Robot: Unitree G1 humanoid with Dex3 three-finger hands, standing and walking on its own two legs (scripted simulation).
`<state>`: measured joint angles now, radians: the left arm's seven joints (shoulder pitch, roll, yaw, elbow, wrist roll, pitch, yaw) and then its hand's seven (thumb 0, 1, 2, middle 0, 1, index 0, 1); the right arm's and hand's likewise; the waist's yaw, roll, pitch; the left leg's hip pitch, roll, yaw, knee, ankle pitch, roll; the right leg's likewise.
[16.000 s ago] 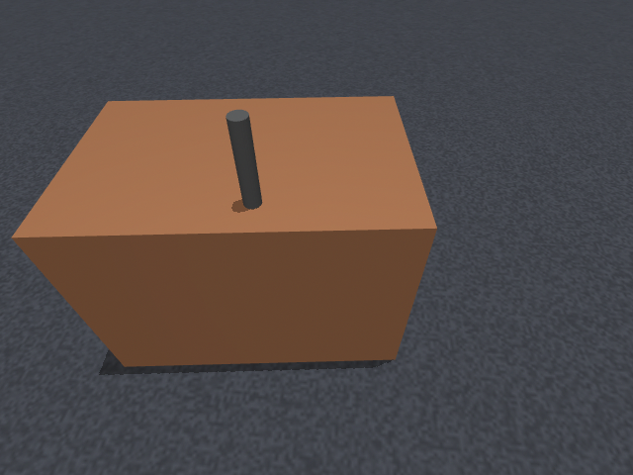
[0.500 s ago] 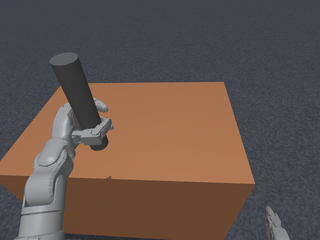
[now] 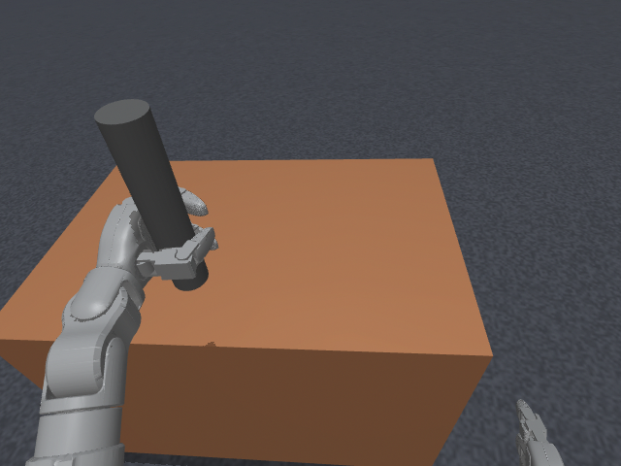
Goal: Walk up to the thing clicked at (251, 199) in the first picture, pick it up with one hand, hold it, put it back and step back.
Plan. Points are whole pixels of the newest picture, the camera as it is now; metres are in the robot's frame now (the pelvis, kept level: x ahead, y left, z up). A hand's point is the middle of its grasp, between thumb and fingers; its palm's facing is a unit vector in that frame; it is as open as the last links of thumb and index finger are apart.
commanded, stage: hold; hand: left
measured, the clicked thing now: (163, 210) +0.33 +0.17 +0.23
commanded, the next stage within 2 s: crouch in 1.48 s
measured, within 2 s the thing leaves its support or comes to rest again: neither
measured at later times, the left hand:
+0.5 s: hand (185, 233) +0.33 +0.16 +0.19, palm faces +0.00 -1.00 -0.03, open 5.8 cm
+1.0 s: hand (185, 231) +0.34 +0.16 +0.19, palm faces +0.00 -1.00 -0.02, open 5.8 cm
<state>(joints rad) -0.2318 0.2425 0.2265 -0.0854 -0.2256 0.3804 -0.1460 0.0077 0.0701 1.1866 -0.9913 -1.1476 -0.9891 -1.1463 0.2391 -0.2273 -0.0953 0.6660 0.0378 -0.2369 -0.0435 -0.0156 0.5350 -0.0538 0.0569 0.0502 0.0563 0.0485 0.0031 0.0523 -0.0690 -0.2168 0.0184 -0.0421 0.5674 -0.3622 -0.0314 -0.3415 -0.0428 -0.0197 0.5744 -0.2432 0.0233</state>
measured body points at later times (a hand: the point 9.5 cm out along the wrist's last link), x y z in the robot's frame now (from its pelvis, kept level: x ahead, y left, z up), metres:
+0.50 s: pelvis +0.00 +0.00 +0.00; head -0.01 -0.02 +0.45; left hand +0.33 +0.21 +0.20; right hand +0.16 -0.26 -0.08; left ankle -0.04 +0.14 -0.73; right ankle +0.04 -0.13 -0.73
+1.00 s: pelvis +0.00 +0.00 +0.00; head -0.01 -0.03 +0.45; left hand +0.33 +0.21 +0.20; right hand +0.17 -0.26 -0.08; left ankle -0.04 +0.14 -0.73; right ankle +0.04 -0.13 -0.73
